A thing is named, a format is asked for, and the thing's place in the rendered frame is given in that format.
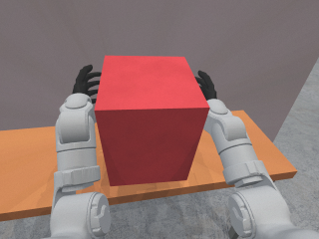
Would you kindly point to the right robot hand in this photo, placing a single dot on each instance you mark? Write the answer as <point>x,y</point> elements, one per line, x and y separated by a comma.
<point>206,86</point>

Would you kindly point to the left robot upper arm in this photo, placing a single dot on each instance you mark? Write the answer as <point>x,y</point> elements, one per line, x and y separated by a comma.
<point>81,216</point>

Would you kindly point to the left robot hand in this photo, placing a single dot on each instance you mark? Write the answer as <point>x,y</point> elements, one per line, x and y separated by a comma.
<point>82,85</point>

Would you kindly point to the robot right forearm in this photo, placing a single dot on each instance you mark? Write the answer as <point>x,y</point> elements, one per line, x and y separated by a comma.
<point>241,166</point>

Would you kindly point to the carton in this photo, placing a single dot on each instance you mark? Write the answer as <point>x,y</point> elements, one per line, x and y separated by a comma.
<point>150,113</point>

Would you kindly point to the table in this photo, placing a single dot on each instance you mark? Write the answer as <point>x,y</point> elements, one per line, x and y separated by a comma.
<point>28,161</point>

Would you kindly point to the robot left forearm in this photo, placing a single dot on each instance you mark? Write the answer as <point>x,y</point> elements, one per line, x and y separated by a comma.
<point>75,136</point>

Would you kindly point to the right robot upper arm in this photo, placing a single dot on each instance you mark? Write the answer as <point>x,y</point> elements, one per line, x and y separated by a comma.
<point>261,213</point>

